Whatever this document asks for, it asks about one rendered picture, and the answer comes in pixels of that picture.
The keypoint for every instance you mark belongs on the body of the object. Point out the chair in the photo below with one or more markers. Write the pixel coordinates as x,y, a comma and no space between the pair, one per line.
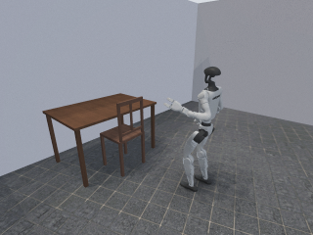
123,133

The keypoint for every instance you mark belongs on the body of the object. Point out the humanoid robot head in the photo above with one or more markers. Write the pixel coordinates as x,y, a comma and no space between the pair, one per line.
211,72

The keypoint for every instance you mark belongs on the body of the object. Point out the robot right upper arm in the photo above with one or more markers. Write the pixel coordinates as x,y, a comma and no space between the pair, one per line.
220,104

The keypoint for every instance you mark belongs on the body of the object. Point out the robot left hand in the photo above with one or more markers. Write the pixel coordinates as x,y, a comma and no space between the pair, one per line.
176,106

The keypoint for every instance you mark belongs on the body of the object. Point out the table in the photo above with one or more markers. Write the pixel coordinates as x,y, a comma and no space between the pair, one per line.
84,114

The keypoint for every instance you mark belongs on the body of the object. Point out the robot right shin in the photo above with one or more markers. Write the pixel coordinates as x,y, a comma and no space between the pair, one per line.
203,166

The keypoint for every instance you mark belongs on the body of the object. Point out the left robot forearm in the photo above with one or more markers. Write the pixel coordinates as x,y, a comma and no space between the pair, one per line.
198,116

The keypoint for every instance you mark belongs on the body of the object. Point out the robot left upper arm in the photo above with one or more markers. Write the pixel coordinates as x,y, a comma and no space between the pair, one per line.
203,98

